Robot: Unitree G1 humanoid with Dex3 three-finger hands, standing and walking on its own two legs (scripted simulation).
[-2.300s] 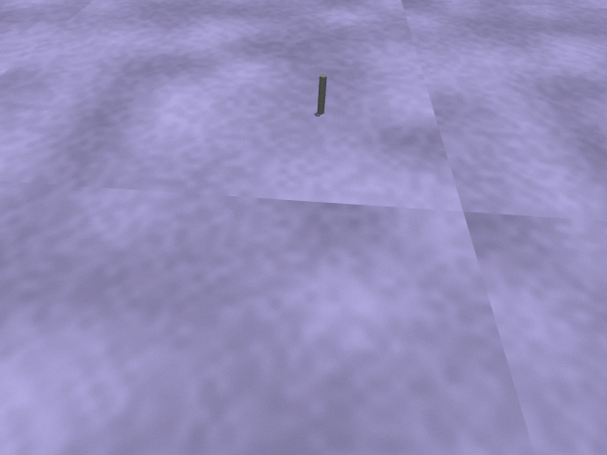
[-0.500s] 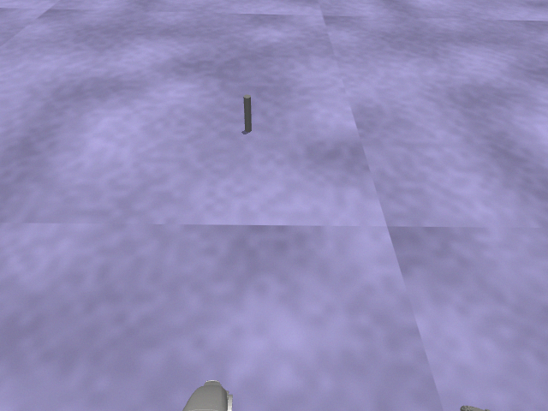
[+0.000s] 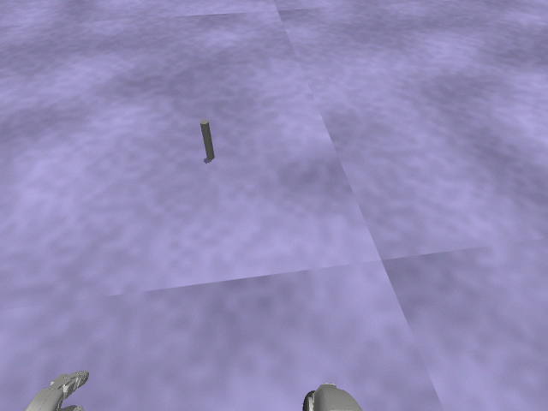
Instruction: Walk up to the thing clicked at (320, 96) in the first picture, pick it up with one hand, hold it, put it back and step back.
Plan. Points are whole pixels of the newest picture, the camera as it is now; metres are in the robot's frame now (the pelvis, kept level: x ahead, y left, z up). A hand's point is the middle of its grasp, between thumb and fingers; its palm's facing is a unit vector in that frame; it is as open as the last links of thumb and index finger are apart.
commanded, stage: walk up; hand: left
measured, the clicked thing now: (207, 140) +1.48 +0.29 -0.64
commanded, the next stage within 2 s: none
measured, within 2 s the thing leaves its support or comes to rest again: neither
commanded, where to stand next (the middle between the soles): +1.17 +0.08 m, yaw +1 degrees
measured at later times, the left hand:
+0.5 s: hand (101, 352) +0.26 +0.29 -0.13, palm faces +0.05 -0.92 -0.39, open 7.4 cm
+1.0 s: hand (140, 197) +0.61 +0.30 -0.12, palm faces -0.07 -0.94 -0.35, open 7.4 cm
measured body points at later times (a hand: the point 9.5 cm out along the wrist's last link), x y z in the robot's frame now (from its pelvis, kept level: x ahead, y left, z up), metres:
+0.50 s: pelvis +0.26 +0.00 +0.01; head +0.29 +0.00 +0.46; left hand +0.25 +0.34 -0.10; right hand +0.38 -0.32 -0.10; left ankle +0.41 +0.14 -0.71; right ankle +0.17 -0.12 -0.72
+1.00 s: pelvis +0.50 +0.03 +0.01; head +0.53 +0.03 +0.46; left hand +0.61 +0.35 -0.10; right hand +0.53 -0.29 -0.11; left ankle +0.41 +0.14 -0.72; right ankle +0.64 -0.10 -0.71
